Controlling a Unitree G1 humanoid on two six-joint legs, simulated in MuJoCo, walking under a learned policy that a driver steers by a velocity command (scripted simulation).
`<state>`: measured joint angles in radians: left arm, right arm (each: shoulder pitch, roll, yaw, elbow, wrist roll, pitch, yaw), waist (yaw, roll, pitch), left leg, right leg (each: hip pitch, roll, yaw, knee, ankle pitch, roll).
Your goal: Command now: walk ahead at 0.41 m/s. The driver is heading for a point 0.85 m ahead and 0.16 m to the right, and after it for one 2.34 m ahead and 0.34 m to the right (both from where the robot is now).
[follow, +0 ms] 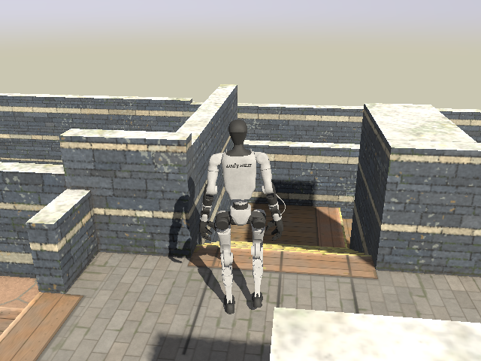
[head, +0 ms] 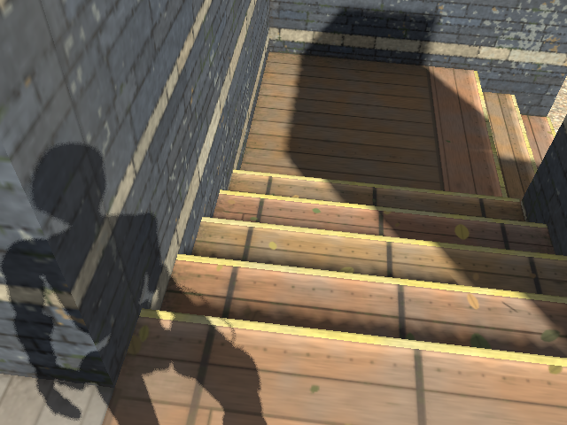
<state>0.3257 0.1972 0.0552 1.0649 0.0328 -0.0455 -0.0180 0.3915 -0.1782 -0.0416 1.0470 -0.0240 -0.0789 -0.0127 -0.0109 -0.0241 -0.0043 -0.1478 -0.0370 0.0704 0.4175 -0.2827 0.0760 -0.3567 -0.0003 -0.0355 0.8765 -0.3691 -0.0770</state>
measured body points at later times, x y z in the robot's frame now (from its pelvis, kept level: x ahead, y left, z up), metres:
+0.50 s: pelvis +0.25 -0.05 -0.01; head +0.28 -0.06 +0.44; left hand +0.33 +0.20 -0.15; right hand +0.26 -0.29 -0.16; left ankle +0.16 +0.07 -0.64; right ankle +0.31 -0.11 -0.74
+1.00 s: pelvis +0.51 -0.03 -0.01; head +0.53 -0.01 +0.44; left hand +0.48 +0.22 -0.16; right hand +0.63 -0.27 -0.12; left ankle +0.57 +0.05 -0.74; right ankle +0.39 -0.13 -0.66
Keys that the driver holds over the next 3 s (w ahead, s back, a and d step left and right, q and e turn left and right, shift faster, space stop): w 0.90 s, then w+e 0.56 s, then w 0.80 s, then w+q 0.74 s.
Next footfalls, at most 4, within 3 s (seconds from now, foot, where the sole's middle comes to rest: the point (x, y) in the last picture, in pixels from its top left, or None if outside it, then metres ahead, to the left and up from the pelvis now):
0.34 right None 0.35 -0.11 -0.78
0.90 left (260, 390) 0.61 0.05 -0.78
1.48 right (366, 344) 0.74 -0.22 -0.78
1.86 left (329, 300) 0.98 -0.16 -0.95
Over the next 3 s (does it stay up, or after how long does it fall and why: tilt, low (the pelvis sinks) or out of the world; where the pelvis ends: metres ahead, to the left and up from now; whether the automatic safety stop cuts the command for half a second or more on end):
stays up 1.37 -0.46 -0.44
